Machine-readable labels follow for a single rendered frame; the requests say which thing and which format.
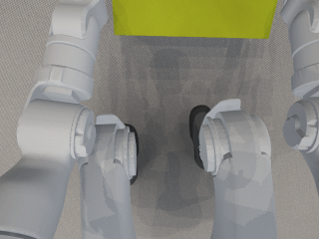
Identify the left robot thigh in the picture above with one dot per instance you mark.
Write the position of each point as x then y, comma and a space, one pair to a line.
105, 184

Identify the right robot forearm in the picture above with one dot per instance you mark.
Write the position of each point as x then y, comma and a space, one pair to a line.
302, 20

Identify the robot right upper arm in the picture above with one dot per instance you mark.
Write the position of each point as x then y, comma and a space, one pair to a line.
301, 132

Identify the left robot forearm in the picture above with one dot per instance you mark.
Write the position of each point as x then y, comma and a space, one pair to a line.
71, 52

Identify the robot left upper arm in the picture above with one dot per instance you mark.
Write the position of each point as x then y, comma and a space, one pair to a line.
52, 136

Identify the robot right shin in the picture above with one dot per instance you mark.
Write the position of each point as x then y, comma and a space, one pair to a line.
234, 105

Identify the carton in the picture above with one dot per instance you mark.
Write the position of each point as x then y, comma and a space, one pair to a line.
243, 19

